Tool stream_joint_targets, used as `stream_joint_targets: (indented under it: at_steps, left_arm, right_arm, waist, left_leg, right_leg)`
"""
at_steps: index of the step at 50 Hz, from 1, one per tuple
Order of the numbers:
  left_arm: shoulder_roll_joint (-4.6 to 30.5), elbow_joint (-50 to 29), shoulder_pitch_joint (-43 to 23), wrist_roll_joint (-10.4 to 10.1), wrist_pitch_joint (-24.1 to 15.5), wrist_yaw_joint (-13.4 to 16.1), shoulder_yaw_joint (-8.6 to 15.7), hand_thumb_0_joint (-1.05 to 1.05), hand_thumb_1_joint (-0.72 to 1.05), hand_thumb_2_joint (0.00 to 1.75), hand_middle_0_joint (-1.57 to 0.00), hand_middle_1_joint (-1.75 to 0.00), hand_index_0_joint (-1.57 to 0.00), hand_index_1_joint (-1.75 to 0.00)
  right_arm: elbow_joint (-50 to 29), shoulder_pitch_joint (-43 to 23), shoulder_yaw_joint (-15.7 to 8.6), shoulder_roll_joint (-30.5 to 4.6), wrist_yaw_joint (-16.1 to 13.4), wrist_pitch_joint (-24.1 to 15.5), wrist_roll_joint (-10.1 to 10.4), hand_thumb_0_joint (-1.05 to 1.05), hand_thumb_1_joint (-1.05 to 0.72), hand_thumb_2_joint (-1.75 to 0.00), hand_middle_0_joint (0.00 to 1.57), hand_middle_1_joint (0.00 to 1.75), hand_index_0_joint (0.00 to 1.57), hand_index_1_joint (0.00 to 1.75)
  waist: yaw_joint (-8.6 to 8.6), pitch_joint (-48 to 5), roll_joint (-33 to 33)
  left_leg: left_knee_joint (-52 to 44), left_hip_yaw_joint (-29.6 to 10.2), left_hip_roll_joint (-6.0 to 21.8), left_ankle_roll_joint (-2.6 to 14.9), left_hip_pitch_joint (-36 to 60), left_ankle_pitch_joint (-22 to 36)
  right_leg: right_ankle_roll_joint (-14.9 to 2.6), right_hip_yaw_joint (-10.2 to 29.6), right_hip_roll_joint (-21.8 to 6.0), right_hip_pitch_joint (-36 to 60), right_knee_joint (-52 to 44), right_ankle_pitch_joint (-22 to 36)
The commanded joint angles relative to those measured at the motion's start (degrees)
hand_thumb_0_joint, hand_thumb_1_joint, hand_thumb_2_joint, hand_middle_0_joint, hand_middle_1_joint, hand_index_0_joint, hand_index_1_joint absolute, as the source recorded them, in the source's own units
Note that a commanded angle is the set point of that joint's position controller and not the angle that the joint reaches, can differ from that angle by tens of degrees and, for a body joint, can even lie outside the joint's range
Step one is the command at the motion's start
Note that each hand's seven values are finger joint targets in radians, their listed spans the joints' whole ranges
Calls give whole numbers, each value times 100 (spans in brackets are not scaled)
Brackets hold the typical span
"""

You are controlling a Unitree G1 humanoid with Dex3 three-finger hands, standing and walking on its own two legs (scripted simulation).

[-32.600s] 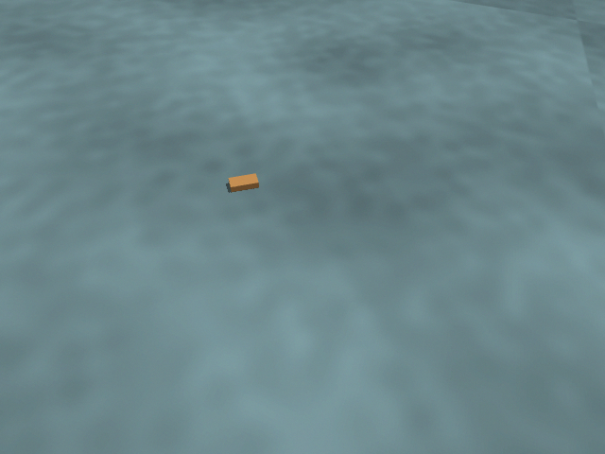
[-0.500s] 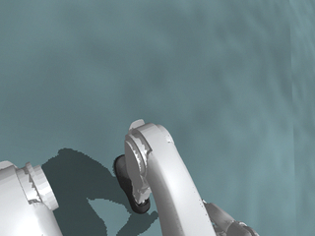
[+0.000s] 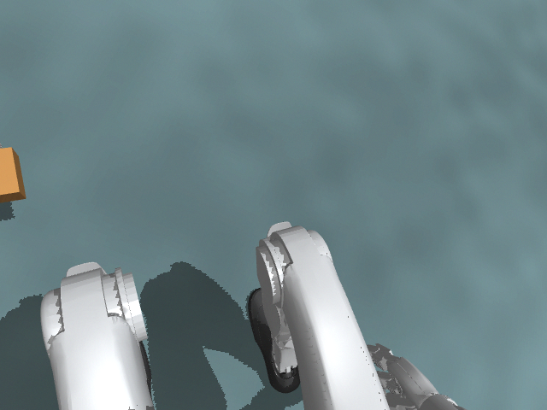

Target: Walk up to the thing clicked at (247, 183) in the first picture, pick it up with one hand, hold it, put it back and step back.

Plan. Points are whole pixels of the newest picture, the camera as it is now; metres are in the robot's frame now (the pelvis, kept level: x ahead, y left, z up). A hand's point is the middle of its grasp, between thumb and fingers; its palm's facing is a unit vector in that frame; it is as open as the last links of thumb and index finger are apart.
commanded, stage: settle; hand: left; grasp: from above
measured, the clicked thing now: out of the picture +0.45 +0.35 -0.20
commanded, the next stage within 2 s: lift in 0.14 s
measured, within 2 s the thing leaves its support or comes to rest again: neither
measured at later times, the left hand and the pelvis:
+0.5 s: hand out of the picture +0.44 +0.34 -0.11, palm faces -0.44 -0.11 -0.89, open 9.6 cm; pelvis +0.00 +0.00 +0.03, yaw +3 degrees
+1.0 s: hand out of the picture +0.36 +0.32 +0.06, palm faces -0.41 -0.13 -0.90, open 9.6 cm; pelvis -0.01 -0.01 +0.14, yaw +7 degrees
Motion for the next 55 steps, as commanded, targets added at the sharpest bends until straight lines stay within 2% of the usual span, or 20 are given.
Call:
stream_joint_targets:
  at_steps: [1, 3, 8, 11, 12, 14, 17, 20, 26, 30, 33, 36, 39, 40, 41, 46, 47, 48, 50, 55]
  left_arm:
    - [1546, -1057, -1926, 36, -115, 100, 297, 0, 76, 51, -115, -41, -115, -41]
    - [1522, -1067, -1991, 92, -165, 88, 283, 0, 75, 53, -114, -44, -114, -44]
    - [1757, -1210, -1965, 56, -226, 89, 485, 0, 77, 51, -112, -46, -114, -45]
    - [1738, -1220, -1970, 85, -189, 41, 419, 0, 78, 44, -115, -49, -118, -46]
    - [1654, -1197, -1856, 50, -176, 2, 410, 0, 72, 45, -107, -41, -110, -39]
    - [1714, -1407, -1796, 31, -122, -52, 476, 0, 69, 43, -104, -40, -107, -37]
    - [1522, -1631, -1689, -133, -6, -194, 451, 0, 80, 46, -111, -50, -115, -46]
    - [1679, -1986, -1704, -202, 85, -405, 540, 0, 80, 47, -111, -49, -115, -46]
    - [1257, -2629, -1164, -379, 132, -881, 399, 0, 80, 49, -111, -49, -115, -45]
    - [1180, -3201, -902, -575, 148, -1092, 435, 0, 82, 54, -112, -51, -115, -48]
    - [879, -3436, -718, -723, 143, -1214, 258, 0, 81, 59, -112, -53, -115, -50]
    - [895, -3852, -514, -845, 146, -1298, 315, 0, 77, 58, -110, -52, -112, -50]
    - [644, -4068, -259, -929, 183, -1416, 153, 0, 80, 58, -110, -53, -113, -51]
    - [843, -4275, -154, -952, 205, -1415, 292, 0, 78, 56, -108, -53, -111, -50]
    - [753, -4354, -79, -988, 236, -1439, 249, 0, 78, 58, -110, -52, -112, -50]
    - [551, -5035, 350, -1113, 428, -1496, 196, 0, 77, 58, -108, -54, -111, -51]
    - [595, -5120, 488, -1151, 468, -1504, 289, 0, 77, 60, -108, -54, -110, -52]
    - [454, -5229, 560, -1158, 517, -1521, 189, 0, 77, 60, -108, -54, -110, -52]
    - [464, -5330, 769, -1193, 597, -1541, 244, 0, 77, 60, -108, -54, -111, -52]
    - [185, -5435, 1211, -1228, 779, -1655, 70, 0, 76, 59, -107, -55, -109, -53]
  right_arm:
    - [-38, 1171, -558, -1585, -183, 135, 108, 0, -91, -90, 20, 30, 20, 30]
    - [-52, 1185, -534, -1530, -235, 179, 107, 0, -91, -90, 20, 30, 20, 30]
    - [-45, 1208, -554, -1409, -349, 294, 95, 0, -90, -90, 20, 30, 20, 30]
    - [-91, 1162, -590, -1404, -430, 369, 101, 0, -94, -91, 20, 30, 20, 30]
    - [-80, 1201, -619, -1392, -449, 379, 113, 0, -89, -89, 20, 30, 20, 30]
    - [-64, 1232, -688, -1374, -472, 428, 165, 0, -89, -89, 20, 30, 20, 30]
    - [-61, 1332, -789, -1431, -504, 469, 229, 0, -91, -90, 20, 30, 20, 30]
    - [-81, 1372, -882, -1419, -540, 562, 326, 0, -91, -90, 20, 30, 20, 30]
    - [-151, 1373, -1115, -1310, -644, 716, 487, 0, -91, -90, 20, 30, 20, 30]
    - [-240, 1415, -1216, -1187, -704, 793, 590, 0, -91, -90, 20, 30, 20, 30]
    - [-279, 1383, -1242, -1077, -754, 810, 645, 0, -90, -90, 20, 30, 20, 30]
    - [-351, 1309, -1294, -1059, -840, 828, 713, 0, -90, -90, 20, 30, 20, 30]
    - [-443, 1164, -1323, -1025, -906, 836, 778, 0, -90, -90, 20, 30, 20, 30]
    - [-501, 1153, -1337, -1030, -937, 844, 805, 0, -90, -90, 20, 30, 20, 30]
    - [-520, 1090, -1342, -1019, -962, 854, 824, 0, -90, -90, 20, 30, 20, 30]
    - [-617, 937, -1379, -884, -1113, 874, 916, 0, -90, -90, 20, 30, 20, 30]
    - [-622, 891, -1384, -861, -1145, 883, 933, 0, -90, -90, 20, 30, 20, 30]
    - [-617, 883, -1378, -805, -1179, 888, 937, 0, -90, -90, 20, 30, 20, 30]
    - [-613, 817, -1364, -742, -1243, 905, 963, 0, -89, -90, 20, 30, 20, 30]
    - [-620, 678, -1334, -645, -1386, 893, 1021, 0, -89, -90, 20, 30, 20, 30]
  waist:
    - [-186, -3801, 2056]
    - [-202, -3783, 2040]
    - [-43, -3992, 1938]
    - [-28, -4009, 2047]
    - [-26, -4008, 1993]
    - [139, -4351, 2117]
    - [172, -4398, 2133]
    - [267, -4628, 2202]
    - [426, -4519, 2080]
    - [559, -4810, 1860]
    - [530, -4691, 1680]
    - [644, -4660, 1653]
    - [672, -4538, 1710]
    - [785, -4658, 1649]
    - [774, -4614, 1643]
    - [873, -4798, 1523]
    - [874, -4772, 1481]
    - [855, -4746, 1372]
    - [893, -4571, 1224]
    - [931, -4151, 1150]
  left_leg:
    - [-1487, 696, 7, 183, 2888, 889]
    - [-1463, 773, -4, 199, 2862, 950]
    - [-1448, 917, -18, 248, 2695, 844]
    - [-1560, 914, -19, 220, 2791, 716]
    - [-1604, 923, -21, 226, 2856, 715]
    - [-1756, 926, -18, 209, 3064, 788]
    - [-1960, 910, -42, 198, 3327, 904]
    - [-2086, 934, -57, 213, 3464, 1028]
    - [-2505, 932, -75, 217, 3719, 875]
    - [-2742, 985, -46, 265, 4060, 1045]
    - [-2997, 972, -26, 307, 4063, 788]
    - [-3339, 906, -2, 307, 4284, 596]
    - [-3808, 748, 46, 292, 4529, 283]
    - [-3913, 781, 48, 301, 4690, 264]
    - [-4027, 778, 46, 302, 4743, 210]
    - [-4516, 858, 67, 290, 5423, 389]
    - [-4615, 860, 63, 292, 5518, 466]
    - [-4679, 920, 56, 296, 5622, 575]
    - [-4862, 992, 48, 315, 5773, 681]
    - [-5645, 984, 86, 294, 6384, 541]
  right_leg:
    - [-569, -702, 124, 1672, -1237, 1175]
    - [-555, -659, 119, 1750, -1291, 1233]
    - [-548, -450, 123, 2020, -1451, 971]
    - [-609, -463, 123, 1903, -1487, 783]
    - [-592, -483, 106, 1923, -1507, 817]
    - [-603, -468, 96, 2017, -1493, 904]
    - [-612, -567, 33, 1906, -1545, 1097]
    - [-622, -514, 17, 2019, -1634, 1198]
    - [-651, -388, -43, 2043, -1929, 1020]
    - [-599, -267, -66, 2393, -2207, 1191]
    - [-559, -227, -62, 2574, -2445, 1063]
    - [-552, -211, -82, 2723, -2661, 934]
    - [-542, -235, -67, 2777, -2785, 798]
    - [-537, -200, -63, 2983, -2931, 789]
    - [-533, -190, -71, 3039, -3023, 753]
    - [-500, -100, -66, 3731, -3593, 879]
    - [-492, -84, -77, 3865, -3713, 918]
    - [-484, -57, -74, 4019, -3886, 974]
    - [-469, 8, -91, 4319, -4203, 1006]
    - [-457, 65, -84, 4967, -4865, 889]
